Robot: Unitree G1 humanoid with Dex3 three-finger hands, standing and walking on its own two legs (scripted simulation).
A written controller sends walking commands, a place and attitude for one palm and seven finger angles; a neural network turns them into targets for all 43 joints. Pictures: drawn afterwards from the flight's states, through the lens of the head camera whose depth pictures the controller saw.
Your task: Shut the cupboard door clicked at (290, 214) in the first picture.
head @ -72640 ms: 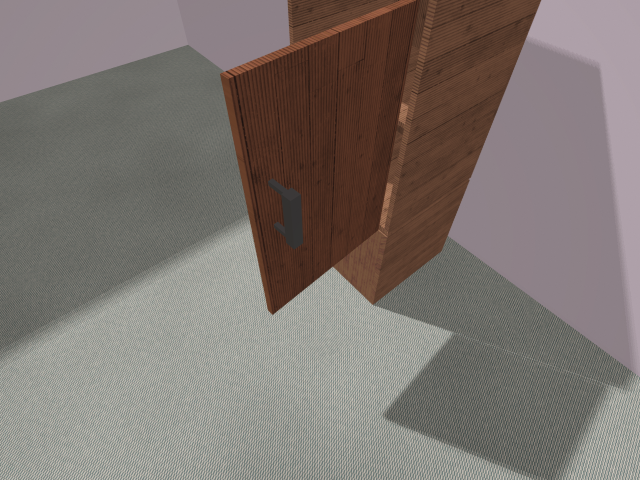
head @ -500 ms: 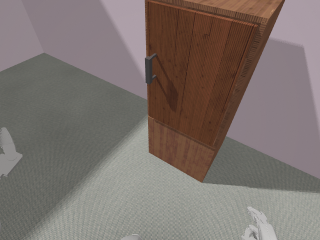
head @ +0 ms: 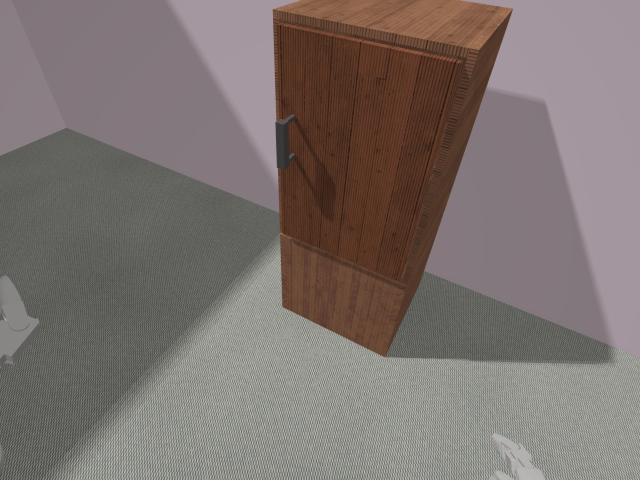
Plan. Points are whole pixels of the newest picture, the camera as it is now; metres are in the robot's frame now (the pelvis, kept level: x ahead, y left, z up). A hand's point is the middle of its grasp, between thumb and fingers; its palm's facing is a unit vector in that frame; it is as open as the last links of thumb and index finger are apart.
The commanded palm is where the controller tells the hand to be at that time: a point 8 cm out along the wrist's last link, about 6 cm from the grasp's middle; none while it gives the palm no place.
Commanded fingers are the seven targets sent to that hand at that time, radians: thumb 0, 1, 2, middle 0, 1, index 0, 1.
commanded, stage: stop stepping back and stand still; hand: left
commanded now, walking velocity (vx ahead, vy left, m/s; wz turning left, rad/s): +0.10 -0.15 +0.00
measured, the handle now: (287, 141) +0.87 +0.13 +0.00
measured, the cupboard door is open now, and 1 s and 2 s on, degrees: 0 0 0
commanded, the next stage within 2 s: let the arm hang, fingers relaxed in 0.38 s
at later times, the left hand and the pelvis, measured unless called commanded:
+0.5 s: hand (54, 335) +0.21 +0.27 +0.15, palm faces +0.46 -0.80 -0.39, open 7.4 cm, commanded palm none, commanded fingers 0.00 0.90 0.90 -0.20 -0.30 -0.20 -0.30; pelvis +0.00 +0.01 -0.01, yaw +0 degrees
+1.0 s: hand out of the picture +0.02 +0.21 -0.16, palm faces +0.03 -0.98 -0.21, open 7.2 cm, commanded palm none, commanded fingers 0.00 0.90 0.90 -0.20 -0.30 -0.20 -0.30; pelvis +0.00 +0.02 +0.01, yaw +1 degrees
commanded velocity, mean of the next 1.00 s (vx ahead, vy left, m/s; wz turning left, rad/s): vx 0.05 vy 0.00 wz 0.00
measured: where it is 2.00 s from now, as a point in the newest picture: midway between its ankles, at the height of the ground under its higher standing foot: outside the picture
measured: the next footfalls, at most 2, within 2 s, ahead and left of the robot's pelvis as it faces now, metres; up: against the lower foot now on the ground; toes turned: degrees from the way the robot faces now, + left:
left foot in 0.48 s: +0.06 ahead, +0.12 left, +0.00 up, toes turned +3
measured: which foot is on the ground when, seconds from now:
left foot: down 0.00-0.22, up 0.24-0.46, down 0.48-1.00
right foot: down 0.00-1.00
